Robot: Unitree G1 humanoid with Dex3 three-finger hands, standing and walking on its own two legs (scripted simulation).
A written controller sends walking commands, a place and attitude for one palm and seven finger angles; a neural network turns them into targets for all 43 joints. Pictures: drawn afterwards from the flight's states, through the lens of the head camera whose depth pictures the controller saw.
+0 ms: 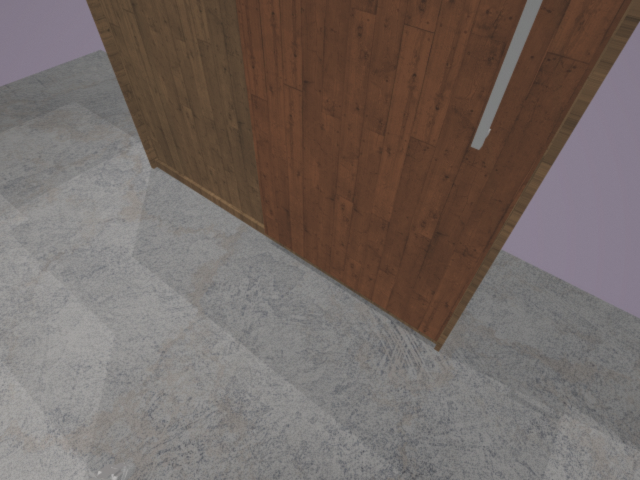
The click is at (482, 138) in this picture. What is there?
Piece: wardrobe's sliding door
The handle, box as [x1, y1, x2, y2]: [471, 0, 542, 149]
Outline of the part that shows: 542,0 527,0 471,144 471,146 479,149 490,130 490,124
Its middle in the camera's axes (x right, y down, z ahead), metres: +0.31 -0.28 +0.62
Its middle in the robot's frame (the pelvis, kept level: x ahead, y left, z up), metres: +0.70 -0.26 +0.19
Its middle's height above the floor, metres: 0.96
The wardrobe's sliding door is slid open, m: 0.00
